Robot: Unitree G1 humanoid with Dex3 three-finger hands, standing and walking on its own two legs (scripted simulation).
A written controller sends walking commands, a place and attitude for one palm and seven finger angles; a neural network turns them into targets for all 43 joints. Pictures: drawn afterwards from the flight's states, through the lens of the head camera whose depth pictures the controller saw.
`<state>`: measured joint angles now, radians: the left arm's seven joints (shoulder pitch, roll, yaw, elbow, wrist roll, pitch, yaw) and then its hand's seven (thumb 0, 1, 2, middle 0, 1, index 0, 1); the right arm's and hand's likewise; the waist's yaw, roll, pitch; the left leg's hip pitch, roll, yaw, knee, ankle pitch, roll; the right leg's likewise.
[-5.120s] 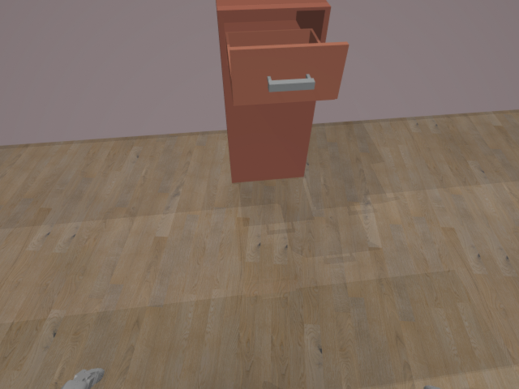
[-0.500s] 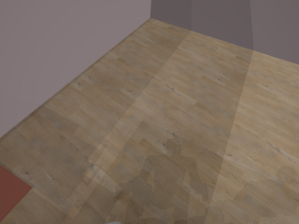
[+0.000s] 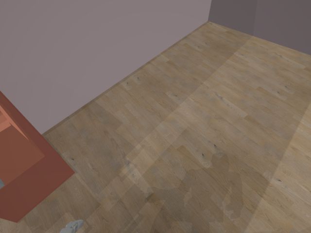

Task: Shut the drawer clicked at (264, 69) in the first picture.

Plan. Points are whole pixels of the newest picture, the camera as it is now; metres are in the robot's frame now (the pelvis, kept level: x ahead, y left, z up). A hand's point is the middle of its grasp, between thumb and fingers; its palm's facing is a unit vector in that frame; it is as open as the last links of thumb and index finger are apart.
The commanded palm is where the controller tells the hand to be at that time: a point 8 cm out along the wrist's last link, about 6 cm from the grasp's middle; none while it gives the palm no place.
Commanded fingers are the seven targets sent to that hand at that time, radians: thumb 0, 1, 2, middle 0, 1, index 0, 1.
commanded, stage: turn to face it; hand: left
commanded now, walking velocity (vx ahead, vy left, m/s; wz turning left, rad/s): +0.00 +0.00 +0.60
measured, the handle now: out of the picture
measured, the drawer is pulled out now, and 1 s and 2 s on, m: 0.29 0.29 0.29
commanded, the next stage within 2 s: take the last steps up to it in 1.24 s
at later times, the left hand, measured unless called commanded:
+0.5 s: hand out of the picture -0.07 +0.25 -0.19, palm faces +0.38 -0.89 -0.24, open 7.4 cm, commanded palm none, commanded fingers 0.00 0.90 0.90 -0.20 -0.30 -0.20 -0.30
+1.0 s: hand out of the picture +0.00 +0.28 -0.13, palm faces +0.56 -0.78 -0.29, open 7.4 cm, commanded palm none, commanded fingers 0.00 0.90 0.90 -0.20 -0.30 -0.20 -0.30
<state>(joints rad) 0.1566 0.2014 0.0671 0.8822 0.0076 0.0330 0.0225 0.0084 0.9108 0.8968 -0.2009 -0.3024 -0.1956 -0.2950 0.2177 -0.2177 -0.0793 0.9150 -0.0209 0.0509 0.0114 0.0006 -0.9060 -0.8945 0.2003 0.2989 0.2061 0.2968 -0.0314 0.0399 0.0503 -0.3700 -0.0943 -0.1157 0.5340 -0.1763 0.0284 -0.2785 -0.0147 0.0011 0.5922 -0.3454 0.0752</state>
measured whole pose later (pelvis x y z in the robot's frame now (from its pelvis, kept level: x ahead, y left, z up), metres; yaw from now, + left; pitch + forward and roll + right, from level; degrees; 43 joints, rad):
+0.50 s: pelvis -0.02 +0.04 -0.01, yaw +19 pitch +0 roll +0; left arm 0.28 0.26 0.07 0.93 0.02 0.05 0.02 0.01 0.91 0.90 -0.20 -0.30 -0.20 -0.30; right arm 0.12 -0.25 -0.08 0.90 -0.01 0.03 0.03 0.00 -0.91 -0.90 0.19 0.30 0.20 0.30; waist 0.03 -0.06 0.10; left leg -0.32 0.01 0.08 0.66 -0.33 0.03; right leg -0.31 -0.20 -0.17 0.85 -0.52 0.09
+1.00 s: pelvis -0.01 +0.03 +0.00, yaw +35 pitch +0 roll +0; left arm 0.10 0.21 0.05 0.85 0.01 0.02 0.03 0.01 0.91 0.90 -0.20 -0.30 -0.20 -0.30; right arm 0.26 -0.23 -0.08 0.94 -0.02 0.05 0.01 0.00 -0.91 -0.89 0.20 0.30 0.21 0.30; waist -0.04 0.05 0.06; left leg -0.32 -0.11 -0.17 0.57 -0.24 0.02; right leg -0.26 -0.01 0.00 0.54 -0.29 0.06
